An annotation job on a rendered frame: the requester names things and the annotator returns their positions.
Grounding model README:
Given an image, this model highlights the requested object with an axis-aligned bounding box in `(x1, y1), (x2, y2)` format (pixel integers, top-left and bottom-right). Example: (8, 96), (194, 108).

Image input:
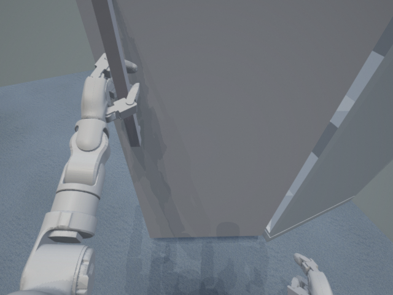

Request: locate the handle
(91, 0), (141, 147)

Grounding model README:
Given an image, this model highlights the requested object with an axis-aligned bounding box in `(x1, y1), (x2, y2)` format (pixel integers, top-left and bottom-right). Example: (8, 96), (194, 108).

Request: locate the robot left upper arm
(7, 244), (95, 295)

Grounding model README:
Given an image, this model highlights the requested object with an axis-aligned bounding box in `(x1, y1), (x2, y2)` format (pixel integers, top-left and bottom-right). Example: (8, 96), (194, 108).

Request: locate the robot right hand
(287, 253), (333, 295)

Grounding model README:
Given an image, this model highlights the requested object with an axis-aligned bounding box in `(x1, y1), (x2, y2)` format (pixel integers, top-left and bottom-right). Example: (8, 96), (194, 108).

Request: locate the robot left hand
(81, 53), (139, 124)

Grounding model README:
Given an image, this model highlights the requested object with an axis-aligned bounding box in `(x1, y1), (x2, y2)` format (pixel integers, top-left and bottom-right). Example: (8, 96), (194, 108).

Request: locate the fridge door
(76, 0), (393, 238)

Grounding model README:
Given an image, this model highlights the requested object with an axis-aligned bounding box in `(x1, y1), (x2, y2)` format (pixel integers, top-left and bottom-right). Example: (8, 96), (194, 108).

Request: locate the robot left forearm
(20, 119), (111, 291)

